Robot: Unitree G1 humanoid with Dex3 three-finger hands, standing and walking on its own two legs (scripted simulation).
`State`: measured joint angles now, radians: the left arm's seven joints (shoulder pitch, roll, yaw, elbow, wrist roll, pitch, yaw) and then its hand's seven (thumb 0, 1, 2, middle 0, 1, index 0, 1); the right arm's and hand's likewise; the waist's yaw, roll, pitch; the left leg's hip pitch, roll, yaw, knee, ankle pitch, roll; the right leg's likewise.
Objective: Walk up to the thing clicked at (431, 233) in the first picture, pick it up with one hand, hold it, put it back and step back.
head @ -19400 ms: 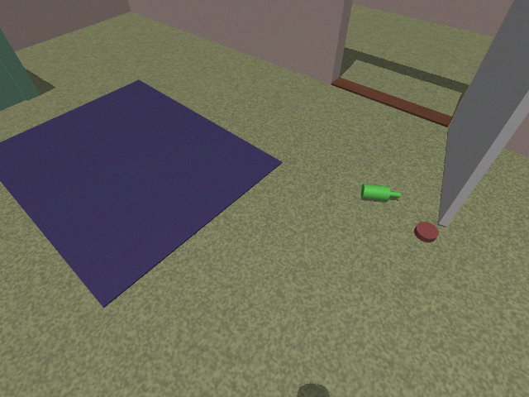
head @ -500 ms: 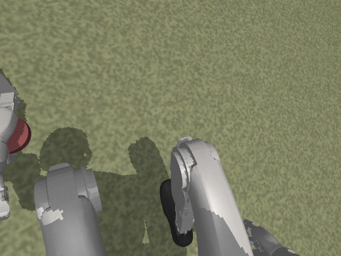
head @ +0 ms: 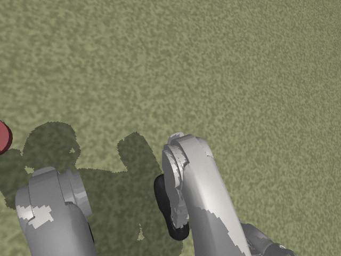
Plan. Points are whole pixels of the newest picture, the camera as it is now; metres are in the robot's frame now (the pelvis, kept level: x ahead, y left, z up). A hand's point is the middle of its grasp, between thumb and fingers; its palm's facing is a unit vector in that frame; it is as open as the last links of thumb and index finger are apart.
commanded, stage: rest palm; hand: left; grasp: from above
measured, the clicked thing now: out of the picture +0.41 +0.32 -0.28
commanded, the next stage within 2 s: close in 0.62 s
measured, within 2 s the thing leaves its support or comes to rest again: neither
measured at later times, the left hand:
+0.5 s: hand out of the picture +0.40 +0.31 -0.25, palm faces -0.36 -0.11 -0.93, open 14.2 cm
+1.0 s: hand out of the picture +0.40 +0.31 -0.25, palm faces -0.43 -0.14 -0.89, open 13.5 cm
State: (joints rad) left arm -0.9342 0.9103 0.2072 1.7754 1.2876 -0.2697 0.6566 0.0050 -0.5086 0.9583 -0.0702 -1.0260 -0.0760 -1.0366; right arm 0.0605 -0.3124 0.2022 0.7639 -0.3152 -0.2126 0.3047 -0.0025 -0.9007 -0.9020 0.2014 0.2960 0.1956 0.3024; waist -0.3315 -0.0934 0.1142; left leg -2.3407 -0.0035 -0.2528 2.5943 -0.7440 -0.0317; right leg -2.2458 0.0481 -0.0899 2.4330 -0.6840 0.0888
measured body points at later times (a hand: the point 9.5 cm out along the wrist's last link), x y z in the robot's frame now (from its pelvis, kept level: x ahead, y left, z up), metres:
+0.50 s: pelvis +0.00 +0.01 +0.00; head +0.24 +0.14 +0.35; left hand +0.42 +0.31 -0.20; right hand +0.08 -0.26 -0.05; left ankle +0.06 +0.13 -0.26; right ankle +0.11 -0.13 -0.26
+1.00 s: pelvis -0.01 +0.00 +0.00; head +0.25 +0.13 +0.35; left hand +0.42 +0.31 -0.20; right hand +0.06 -0.25 -0.06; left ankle +0.06 +0.13 -0.26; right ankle +0.11 -0.13 -0.26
